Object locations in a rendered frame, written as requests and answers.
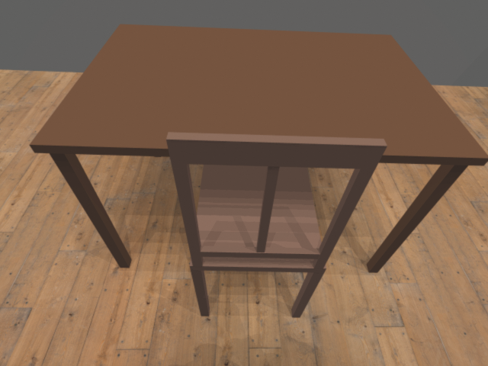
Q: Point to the chair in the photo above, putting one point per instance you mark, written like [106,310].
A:
[255,210]

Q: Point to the table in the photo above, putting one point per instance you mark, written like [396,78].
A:
[148,80]

